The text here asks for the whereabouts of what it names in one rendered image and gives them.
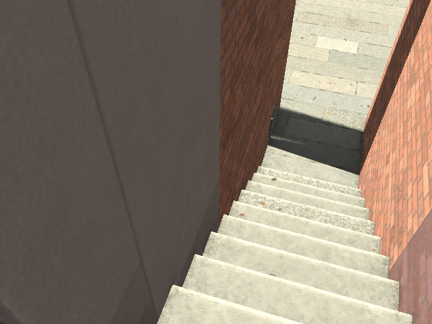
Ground stairs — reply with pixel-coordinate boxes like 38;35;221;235
157;166;412;324

